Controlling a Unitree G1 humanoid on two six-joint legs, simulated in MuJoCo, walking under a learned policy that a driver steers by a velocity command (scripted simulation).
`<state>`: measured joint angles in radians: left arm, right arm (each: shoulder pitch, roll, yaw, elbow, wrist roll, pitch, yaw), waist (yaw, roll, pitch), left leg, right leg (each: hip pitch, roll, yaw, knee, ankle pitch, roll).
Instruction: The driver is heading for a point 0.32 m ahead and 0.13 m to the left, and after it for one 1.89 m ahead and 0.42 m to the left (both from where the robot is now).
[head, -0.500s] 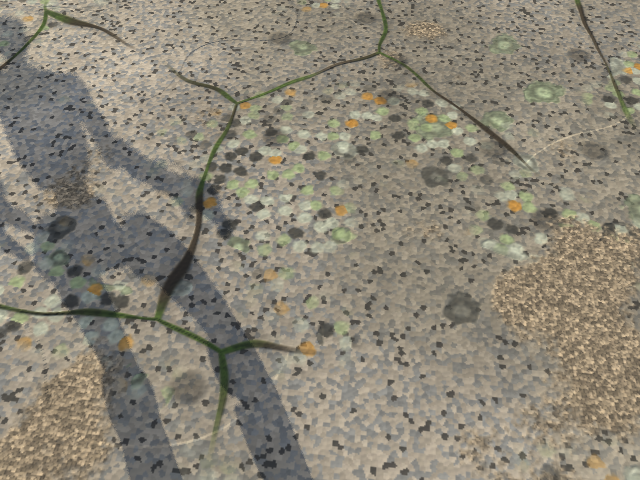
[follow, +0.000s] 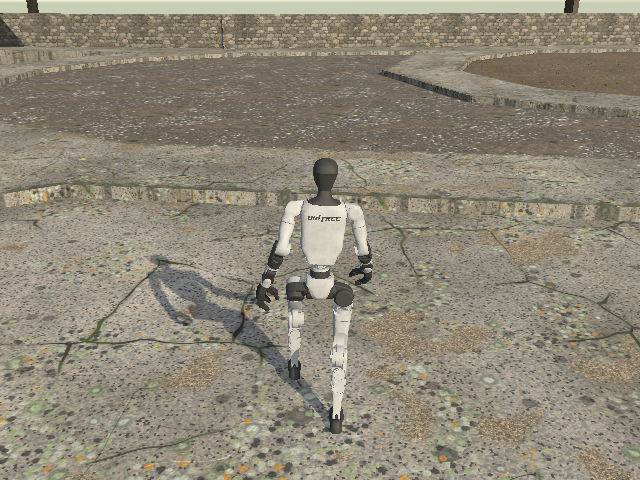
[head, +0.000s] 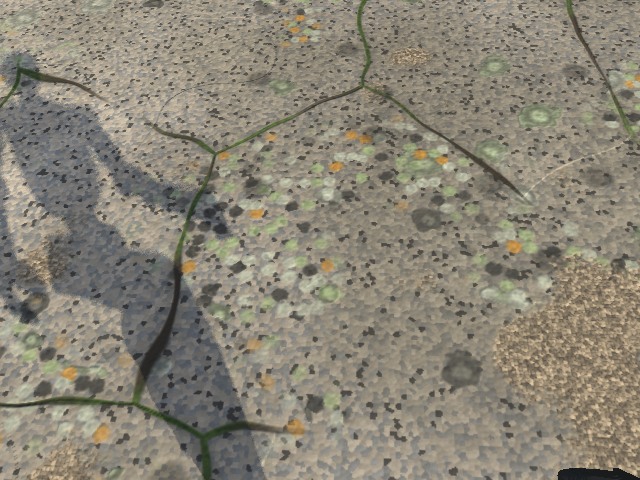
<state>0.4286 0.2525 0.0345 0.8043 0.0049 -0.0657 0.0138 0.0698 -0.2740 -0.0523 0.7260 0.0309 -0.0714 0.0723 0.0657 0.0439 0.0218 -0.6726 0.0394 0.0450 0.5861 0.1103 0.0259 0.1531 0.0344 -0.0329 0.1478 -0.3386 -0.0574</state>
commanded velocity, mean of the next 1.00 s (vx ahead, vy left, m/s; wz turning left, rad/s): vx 0.49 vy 0.00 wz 0.43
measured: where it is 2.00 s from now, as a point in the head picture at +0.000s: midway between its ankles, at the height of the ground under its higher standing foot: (252, 229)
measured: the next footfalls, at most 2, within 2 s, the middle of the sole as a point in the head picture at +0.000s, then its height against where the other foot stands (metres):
left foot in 0.12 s outside the picture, level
right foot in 0.56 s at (404, 435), level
